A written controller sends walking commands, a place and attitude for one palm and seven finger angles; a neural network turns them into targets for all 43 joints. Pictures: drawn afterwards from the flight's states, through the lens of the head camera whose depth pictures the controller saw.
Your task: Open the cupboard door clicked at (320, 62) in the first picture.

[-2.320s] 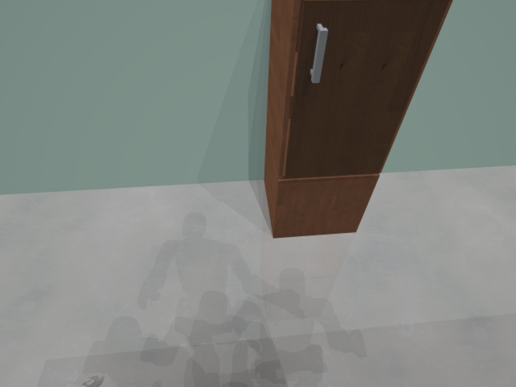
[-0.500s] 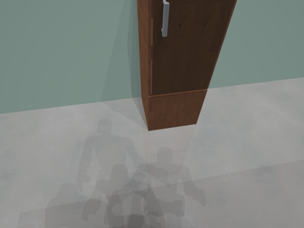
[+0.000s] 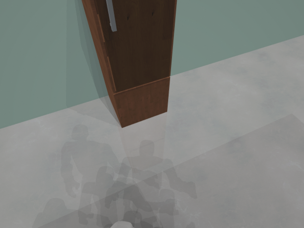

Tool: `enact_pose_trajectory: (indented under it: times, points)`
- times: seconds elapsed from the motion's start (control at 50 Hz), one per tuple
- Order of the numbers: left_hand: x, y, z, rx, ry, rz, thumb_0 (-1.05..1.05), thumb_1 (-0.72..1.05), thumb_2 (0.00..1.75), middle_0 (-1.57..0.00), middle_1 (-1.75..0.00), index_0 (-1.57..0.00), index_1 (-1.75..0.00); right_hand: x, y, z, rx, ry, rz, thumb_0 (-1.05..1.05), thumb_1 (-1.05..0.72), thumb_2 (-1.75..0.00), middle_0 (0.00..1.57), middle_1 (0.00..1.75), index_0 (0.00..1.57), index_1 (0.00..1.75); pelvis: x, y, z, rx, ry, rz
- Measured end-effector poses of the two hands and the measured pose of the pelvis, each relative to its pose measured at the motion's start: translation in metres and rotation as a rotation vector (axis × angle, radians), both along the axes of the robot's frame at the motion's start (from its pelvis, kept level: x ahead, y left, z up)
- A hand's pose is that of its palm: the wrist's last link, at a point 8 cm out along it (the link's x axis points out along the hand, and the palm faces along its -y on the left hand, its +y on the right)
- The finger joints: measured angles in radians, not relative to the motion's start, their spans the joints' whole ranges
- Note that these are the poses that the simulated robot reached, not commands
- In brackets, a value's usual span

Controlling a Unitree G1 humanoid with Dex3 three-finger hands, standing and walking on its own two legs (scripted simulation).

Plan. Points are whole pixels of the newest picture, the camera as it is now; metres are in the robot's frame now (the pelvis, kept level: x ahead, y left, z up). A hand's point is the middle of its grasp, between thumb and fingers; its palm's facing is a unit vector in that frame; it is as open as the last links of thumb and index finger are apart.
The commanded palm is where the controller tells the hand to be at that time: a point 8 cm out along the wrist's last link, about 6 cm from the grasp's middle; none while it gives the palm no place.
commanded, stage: walk to a spot facing it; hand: left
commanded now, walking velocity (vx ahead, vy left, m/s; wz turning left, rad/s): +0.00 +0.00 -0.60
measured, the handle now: (110, 12) +0.87 +0.27 +0.13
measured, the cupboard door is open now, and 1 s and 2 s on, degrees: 0 0 0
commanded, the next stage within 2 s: none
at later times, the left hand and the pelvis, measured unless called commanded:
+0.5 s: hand out of the picture +0.11 +0.25 -0.17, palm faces -0.28 -0.94 -0.20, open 7.4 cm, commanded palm none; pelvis -0.03 +0.07 +0.00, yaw -20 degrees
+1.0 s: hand out of the picture +0.13 +0.13 -0.15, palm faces -0.54 -0.81 -0.24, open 7.4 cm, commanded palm none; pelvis -0.02 -0.01 +0.00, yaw -37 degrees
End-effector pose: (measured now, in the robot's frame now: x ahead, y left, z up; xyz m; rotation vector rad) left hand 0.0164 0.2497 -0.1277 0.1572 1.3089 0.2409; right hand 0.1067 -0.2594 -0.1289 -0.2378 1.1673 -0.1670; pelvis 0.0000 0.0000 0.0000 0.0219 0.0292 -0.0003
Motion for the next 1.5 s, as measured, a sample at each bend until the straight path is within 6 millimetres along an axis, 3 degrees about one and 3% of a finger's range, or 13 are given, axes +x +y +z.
enact_pose_trajectory:
  times: [0.16,0.3,0.4,0.5,0.6,0.78,0.86,1.0,1.12,1.22,1.28,1.32,1.5]
  points:
    - [0.027,0.047,-0.016,-0.009,-0.037,-0.105,0.01,0.90,0.90,-0.21,-0.30,-0.20,-0.30,-0.021,0.032,0.014,-0.034,-0.096,-0.077,0.00,-0.91,-0.89,0.20,0.30,0.20,0.30,-0.015,0.037,-0.007,-0.030,0.008,-0.099]
    - [0.062,0.074,-0.014,-0.030,-0.068,-0.215,0.01,0.91,0.90,-0.20,-0.30,-0.20,-0.29,-0.088,0.060,0.027,-0.060,-0.039,-0.185,0.00,-0.91,-0.89,0.21,0.30,0.20,0.30,-0.021,0.062,0.001,-0.053,-0.017,-0.198]
    - [0.079,0.075,-0.014,-0.039,-0.050,-0.296,0.01,0.91,0.90,-0.20,-0.30,-0.19,-0.29,-0.131,0.075,0.024,-0.051,0.001,-0.284,0.00,-0.91,-0.89,0.21,0.30,0.20,0.30,-0.023,0.071,0.003,-0.064,-0.025,-0.273]
    - [0.098,0.052,-0.016,-0.057,-0.031,-0.388,0.01,0.91,0.90,-0.20,-0.30,-0.19,-0.29,-0.184,0.089,0.015,-0.017,0.070,-0.400,0.00,-0.91,-0.89,0.21,0.30,0.20,0.30,-0.029,0.071,0.001,-0.059,-0.029,-0.341]
    - [0.125,0.010,-0.013,-0.075,-0.053,-0.502,0.01,0.91,0.90,-0.20,-0.30,-0.19,-0.29,-0.240,0.097,0.002,0.031,0.161,-0.517,0.00,-0.91,-0.89,0.21,0.30,0.20,0.30,-0.037,0.063,-0.002,-0.049,-0.024,-0.411]
    - [0.161,-0.076,-0.003,-0.046,-0.186,-0.692,0.01,0.91,0.90,-0.20,-0.30,-0.20,-0.29,-0.309,0.078,-0.034,0.115,0.244,-0.667,0.01,-0.91,-0.89,0.21,0.30,0.20,0.30,-0.051,0.027,-0.019,-0.030,-0.010,-0.527]
    - [0.154,-0.086,0.009,-0.037,-0.187,-0.688,0.01,0.91,0.90,-0.20,-0.30,-0.20,-0.30,-0.294,0.056,-0.024,0.118,0.192,-0.676,0.01,-0.91,-0.89,0.20,0.30,0.20,0.30,-0.046,0.011,-0.007,-0.019,-0.021,-0.566]
    - [0.132,-0.079,0.008,-0.028,-0.064,-0.698,0.01,0.90,0.90,-0.20,-0.30,-0.20,-0.30,-0.231,0.007,-0.004,0.060,-0.005,-0.680,0.01,-0.91,-0.89,0.20,0.30,0.20,0.30,-0.022,-0.008,0.003,-0.013,-0.019,-0.641]
    - [0.121,-0.061,-0.004,-0.018,0.071,-0.661,0.01,0.90,0.90,-0.20,-0.30,-0.20,-0.30,-0.162,-0.024,0.007,0.014,-0.094,-0.655,0.01,-0.91,-0.89,0.20,0.30,0.20,0.30,0.016,-0.017,0.000,-0.036,-0.009,-0.691]
    - [0.132,-0.046,-0.019,-0.010,0.202,-0.644,0.01,0.90,0.90,-0.20,-0.30,-0.20,-0.30,-0.088,-0.041,0.016,-0.026,-0.168,-0.632,0.01,-0.91,-0.89,0.20,0.30,0.20,0.30,0.064,-0.023,-0.008,-0.050,-0.001,-0.746]
    - [0.158,-0.041,-0.035,-0.012,0.272,-0.660,0.01,0.90,0.90,-0.21,-0.30,-0.20,-0.30,-0.048,-0.046,0.017,-0.073,-0.232,-0.637,0.01,-0.91,-0.89,0.20,0.30,0.20,0.30,0.098,-0.025,-0.021,-0.057,-0.007,-0.792]
    - [0.187,-0.046,-0.041,-0.017,0.289,-0.694,0.01,0.90,0.90,-0.20,-0.30,-0.20,-0.30,-0.038,-0.042,0.020,-0.091,-0.250,-0.663,0.00,-0.91,-0.89,0.20,0.30,0.20,0.30,0.114,-0.026,-0.022,-0.065,-0.025,-0.837]
    - [0.369,-0.144,-0.022,-0.075,0.028,-0.911,0.01,0.91,0.90,-0.20,-0.30,-0.19,-0.29,-0.083,0.024,0.020,-0.038,-0.045,-0.965,-0.01,-0.93,-0.89,0.21,0.30,0.20,0.30,0.177,-0.044,0.002,-0.089,-0.030,-0.952]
